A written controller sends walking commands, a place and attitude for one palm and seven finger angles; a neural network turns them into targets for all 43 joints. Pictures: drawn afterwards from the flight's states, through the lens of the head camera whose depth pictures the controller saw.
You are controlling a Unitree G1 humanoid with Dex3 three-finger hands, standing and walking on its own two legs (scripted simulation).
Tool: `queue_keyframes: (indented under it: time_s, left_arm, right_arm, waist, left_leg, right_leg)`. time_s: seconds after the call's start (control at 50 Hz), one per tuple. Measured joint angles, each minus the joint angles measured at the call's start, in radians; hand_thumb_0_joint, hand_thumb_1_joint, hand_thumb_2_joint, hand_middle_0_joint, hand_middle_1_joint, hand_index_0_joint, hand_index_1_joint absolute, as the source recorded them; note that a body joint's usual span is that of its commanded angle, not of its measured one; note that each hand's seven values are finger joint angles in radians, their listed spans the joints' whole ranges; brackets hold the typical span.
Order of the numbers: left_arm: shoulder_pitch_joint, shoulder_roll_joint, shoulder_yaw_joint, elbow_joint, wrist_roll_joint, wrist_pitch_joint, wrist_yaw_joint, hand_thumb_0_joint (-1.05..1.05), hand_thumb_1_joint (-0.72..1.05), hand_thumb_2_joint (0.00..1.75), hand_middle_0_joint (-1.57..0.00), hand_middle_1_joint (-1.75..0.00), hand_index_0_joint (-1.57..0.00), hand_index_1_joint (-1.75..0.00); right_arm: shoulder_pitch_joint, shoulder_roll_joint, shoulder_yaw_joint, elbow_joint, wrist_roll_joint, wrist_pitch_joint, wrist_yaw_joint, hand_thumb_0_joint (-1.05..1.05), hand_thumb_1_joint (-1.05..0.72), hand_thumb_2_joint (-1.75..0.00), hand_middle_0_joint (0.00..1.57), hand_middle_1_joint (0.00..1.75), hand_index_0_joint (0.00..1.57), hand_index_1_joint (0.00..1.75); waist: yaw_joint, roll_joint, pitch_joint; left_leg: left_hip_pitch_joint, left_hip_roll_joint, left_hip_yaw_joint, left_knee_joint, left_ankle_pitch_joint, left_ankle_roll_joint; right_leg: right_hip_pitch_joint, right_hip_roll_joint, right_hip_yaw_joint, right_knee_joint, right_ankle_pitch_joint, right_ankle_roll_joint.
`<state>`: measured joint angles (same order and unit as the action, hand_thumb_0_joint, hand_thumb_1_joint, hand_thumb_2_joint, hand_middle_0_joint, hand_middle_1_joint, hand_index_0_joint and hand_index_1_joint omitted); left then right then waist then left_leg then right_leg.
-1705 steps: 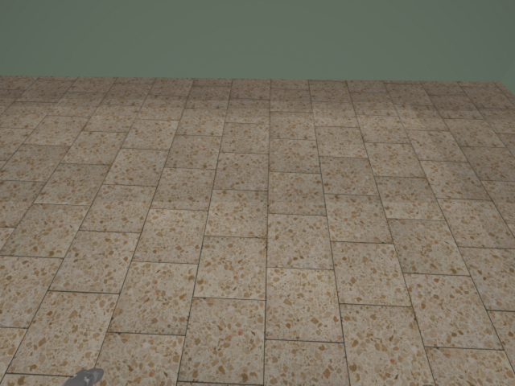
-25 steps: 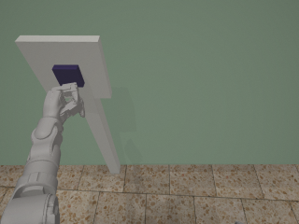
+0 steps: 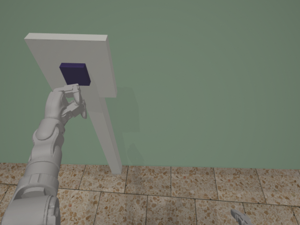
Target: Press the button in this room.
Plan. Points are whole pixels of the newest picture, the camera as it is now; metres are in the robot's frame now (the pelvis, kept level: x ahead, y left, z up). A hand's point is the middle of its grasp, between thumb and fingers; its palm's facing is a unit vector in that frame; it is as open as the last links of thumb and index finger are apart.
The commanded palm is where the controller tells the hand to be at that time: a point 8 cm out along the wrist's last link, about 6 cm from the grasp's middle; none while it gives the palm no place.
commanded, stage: aim a knuckle at the button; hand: left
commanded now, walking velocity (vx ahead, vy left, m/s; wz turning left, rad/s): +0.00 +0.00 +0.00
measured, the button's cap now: (76, 73) +0.50 +0.22 +0.13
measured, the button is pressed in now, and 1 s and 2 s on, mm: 0 12 0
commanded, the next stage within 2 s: press the button with the knuckle in 0.04 s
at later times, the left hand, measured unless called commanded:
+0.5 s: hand (80, 98) +0.43 +0.20 +0.11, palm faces +0.01 -1.00 +0.00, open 3.1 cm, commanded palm +0.40 +0.25 +0.11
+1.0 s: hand (82, 92) +0.45 +0.20 +0.10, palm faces +0.01 -1.00 -0.01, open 2.9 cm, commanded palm +0.44 +0.25 +0.11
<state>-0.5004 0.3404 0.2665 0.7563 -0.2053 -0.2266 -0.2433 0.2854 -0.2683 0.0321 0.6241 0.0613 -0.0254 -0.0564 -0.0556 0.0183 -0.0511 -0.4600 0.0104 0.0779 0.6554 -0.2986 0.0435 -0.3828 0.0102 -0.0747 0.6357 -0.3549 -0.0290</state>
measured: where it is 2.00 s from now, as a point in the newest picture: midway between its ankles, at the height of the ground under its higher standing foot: outside the picture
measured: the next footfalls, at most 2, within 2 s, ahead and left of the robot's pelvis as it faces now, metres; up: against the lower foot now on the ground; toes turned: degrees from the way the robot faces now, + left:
none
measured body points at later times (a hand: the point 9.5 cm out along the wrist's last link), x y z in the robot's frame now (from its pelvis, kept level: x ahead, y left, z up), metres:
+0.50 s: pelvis +0.00 +0.00 +0.00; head +0.04 +0.01 +0.45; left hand +0.42 +0.25 +0.11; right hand +0.08 -0.26 -0.11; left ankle +0.02 +0.09 -0.72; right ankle -0.02 -0.10 -0.72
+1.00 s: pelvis -0.01 +0.00 -0.01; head +0.06 +0.01 +0.44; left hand +0.45 +0.26 +0.11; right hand +0.04 -0.27 -0.12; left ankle +0.02 +0.09 -0.72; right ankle -0.02 -0.10 -0.72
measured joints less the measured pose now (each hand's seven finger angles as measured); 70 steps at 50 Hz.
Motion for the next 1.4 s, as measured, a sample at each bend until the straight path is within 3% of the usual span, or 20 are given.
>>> queue_keyframes:
  time_s: [0.24, 0.54, 0.88, 1.4]
  left_arm:
    - [-0.011, 0.006, -0.003, 0.007, -0.004, 0.004, -0.004, 0.01, 0.90, 0.90, -1.30, -1.50, -1.30, -1.50]
    - [-0.132, 0.059, 0.029, 0.155, 0.010, -0.012, -0.021, 0.01, 0.90, 0.90, -1.30, -1.50, -1.30, -1.50]
    - [-0.221, 0.084, 0.053, 0.272, 0.031, -0.064, -0.029, 0.00, 0.84, 0.92, -1.30, -1.50, -1.30, -1.50]
    - [-0.438, 0.172, 0.021, 0.485, 0.056, -0.089, -0.028, -0.01, 0.78, 0.97, -1.30, -1.50, -1.37, -1.50]
  right_arm:
    - [0.022, -0.003, 0.000, 0.008, 0.001, 0.005, 0.000, 0.01, -0.90, -0.90, 0.21, 0.30, 0.21, 0.30]
    - [0.047, -0.009, -0.001, 0.025, -0.003, 0.016, -0.001, 0.01, -0.90, -0.90, 0.21, 0.30, 0.21, 0.30]
    - [0.080, -0.010, -0.005, 0.048, -0.011, 0.034, 0.007, 0.01, -0.90, -0.90, 0.21, 0.30, 0.21, 0.30]
    - [0.103, -0.027, 0.013, 0.091, -0.020, -0.030, 0.000, 0.01, -0.90, -0.90, 0.21, 0.30, 0.21, 0.30]
  waist:
    - [0.000, 0.002, 0.000]
    - [-0.025, -0.003, -0.002]
    - [-0.039, -0.001, -0.009]
    - [-0.076, -0.004, 0.000]
  left_leg:
    - [-0.007, -0.002, -0.002, 0.009, -0.007, 0.002]
    - [-0.049, 0.003, -0.004, 0.031, -0.013, 0.002]
    - [-0.105, 0.008, -0.008, 0.067, -0.024, 0.004]
    - [-0.240, 0.011, -0.045, 0.133, -0.003, -0.001]
  right_leg:
    - [-0.005, -0.002, -0.001, 0.005, -0.005, 0.003]
    - [-0.043, 0.003, -0.003, 0.020, -0.008, 0.002]
    - [-0.094, 0.006, -0.006, 0.048, -0.016, 0.003]
    - [-0.214, 0.008, -0.043, 0.109, -0.005, -0.007]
